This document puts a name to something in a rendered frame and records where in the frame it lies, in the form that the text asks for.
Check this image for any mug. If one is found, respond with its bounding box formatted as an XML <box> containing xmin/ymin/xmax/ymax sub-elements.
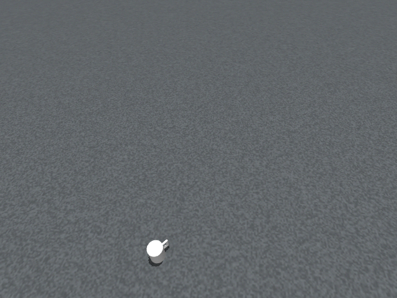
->
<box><xmin>146</xmin><ymin>240</ymin><xmax>169</xmax><ymax>263</ymax></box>

